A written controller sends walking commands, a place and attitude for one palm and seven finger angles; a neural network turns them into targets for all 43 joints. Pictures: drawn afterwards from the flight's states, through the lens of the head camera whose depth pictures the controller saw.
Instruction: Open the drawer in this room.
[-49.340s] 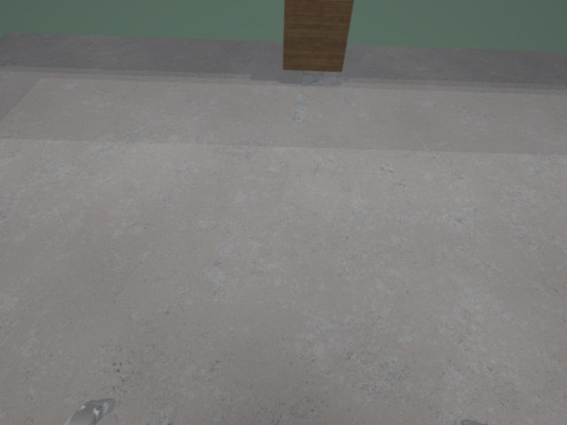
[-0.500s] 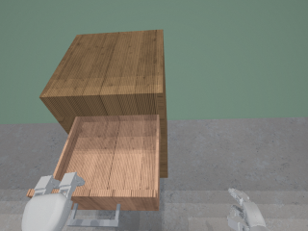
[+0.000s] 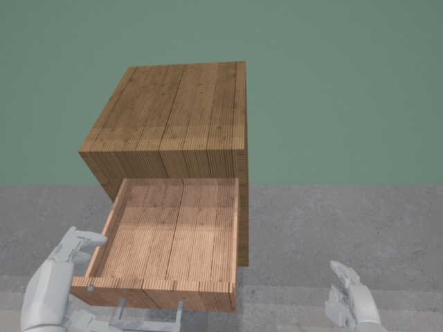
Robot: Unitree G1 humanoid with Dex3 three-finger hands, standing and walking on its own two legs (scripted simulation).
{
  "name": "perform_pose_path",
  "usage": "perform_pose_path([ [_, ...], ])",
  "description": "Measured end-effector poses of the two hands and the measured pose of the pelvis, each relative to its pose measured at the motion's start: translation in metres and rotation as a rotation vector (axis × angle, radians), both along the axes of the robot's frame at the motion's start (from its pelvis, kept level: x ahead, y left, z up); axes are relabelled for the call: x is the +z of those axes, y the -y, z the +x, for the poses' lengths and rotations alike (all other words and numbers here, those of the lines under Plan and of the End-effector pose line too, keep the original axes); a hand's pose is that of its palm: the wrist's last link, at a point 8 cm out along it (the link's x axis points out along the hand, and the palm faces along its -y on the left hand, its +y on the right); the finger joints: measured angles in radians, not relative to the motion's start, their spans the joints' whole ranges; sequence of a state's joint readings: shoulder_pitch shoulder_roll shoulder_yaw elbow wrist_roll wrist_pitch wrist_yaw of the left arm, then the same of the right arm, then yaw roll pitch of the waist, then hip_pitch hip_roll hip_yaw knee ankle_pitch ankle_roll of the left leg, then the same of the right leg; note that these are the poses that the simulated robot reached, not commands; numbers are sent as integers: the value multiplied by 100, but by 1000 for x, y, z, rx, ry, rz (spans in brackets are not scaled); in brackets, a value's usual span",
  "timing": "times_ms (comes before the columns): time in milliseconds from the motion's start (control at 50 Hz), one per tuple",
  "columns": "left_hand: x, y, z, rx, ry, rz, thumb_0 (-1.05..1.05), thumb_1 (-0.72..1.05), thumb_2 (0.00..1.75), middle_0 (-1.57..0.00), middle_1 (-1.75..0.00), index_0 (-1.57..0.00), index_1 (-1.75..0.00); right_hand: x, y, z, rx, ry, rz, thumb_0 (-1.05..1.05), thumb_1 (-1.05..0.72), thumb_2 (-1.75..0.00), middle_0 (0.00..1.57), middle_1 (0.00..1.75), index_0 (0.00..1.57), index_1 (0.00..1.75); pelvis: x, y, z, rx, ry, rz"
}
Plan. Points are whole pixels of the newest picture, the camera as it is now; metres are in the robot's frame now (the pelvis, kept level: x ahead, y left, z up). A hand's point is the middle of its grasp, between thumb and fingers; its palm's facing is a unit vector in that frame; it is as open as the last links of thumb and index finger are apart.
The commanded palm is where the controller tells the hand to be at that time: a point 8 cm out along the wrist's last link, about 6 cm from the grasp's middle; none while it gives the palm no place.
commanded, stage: draw the hand back to the body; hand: left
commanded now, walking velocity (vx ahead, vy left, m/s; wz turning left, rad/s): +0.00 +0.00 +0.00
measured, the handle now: (148, 315) +0.19 +0.22 -0.19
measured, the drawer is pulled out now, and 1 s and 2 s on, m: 0.30 0.30 0.30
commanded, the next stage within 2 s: step back with the hand held close in 0.90 s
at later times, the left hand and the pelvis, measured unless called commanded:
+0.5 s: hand (60, 249) +0.19 +0.23 +0.16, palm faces +0.38 -0.82 -0.43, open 10.4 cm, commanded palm +0.14 +0.28 +0.19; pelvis +0.02 +0.00 +0.03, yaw +2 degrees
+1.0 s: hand (39, 241) +0.18 +0.24 +0.19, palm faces +0.41 -0.81 -0.42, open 7.5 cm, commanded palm +0.13 +0.28 +0.20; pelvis +0.01 +0.00 +0.03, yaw +2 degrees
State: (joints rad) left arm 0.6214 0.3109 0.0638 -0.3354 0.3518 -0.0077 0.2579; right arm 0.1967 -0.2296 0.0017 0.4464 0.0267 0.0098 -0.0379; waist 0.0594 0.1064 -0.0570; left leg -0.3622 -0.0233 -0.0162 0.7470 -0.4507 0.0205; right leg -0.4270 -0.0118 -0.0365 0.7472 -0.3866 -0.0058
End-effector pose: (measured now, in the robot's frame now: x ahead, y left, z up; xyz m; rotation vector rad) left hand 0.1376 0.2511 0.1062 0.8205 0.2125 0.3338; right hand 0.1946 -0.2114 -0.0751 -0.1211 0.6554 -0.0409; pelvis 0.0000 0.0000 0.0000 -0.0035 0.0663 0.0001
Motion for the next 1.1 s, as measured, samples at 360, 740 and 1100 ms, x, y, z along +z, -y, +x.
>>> perform_pose_path([
  [360,68,-11,13,-17,268,-310,-1,1,51,-27,-87,-27,-87,23,-5,10,14,41,-42,1,-90,-90,20,30,21,29,25,5,18,37,81,-1],
  [740,106,-26,13,-27,431,-264,0,66,80,-22,-45,-23,-45,36,-9,22,36,60,-54,1,-90,-90,20,30,21,29,30,3,14,34,112,-3],
  [1100,108,-37,7,-43,419,-229,1,88,89,-21,-30,-22,-31,30,-6,-2,26,-21,-81,1,-90,-90,20,30,21,29,32,-1,2,51,88,-9],
])
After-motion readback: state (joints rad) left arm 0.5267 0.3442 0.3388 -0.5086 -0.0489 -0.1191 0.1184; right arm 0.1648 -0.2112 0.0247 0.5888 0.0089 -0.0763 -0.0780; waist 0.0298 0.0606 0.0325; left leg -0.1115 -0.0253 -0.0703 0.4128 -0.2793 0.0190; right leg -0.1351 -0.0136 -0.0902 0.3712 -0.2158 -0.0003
